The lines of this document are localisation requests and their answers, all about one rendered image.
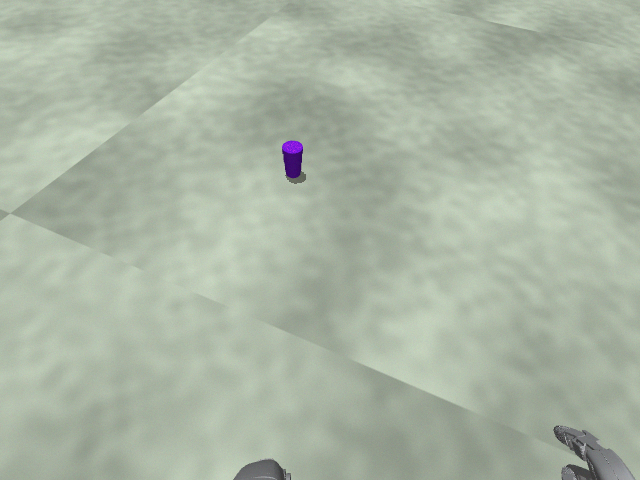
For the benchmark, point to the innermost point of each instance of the right robot hand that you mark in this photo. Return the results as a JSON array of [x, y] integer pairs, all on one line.
[[604, 464]]

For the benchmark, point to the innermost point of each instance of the cup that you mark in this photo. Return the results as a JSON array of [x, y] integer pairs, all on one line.
[[292, 153]]

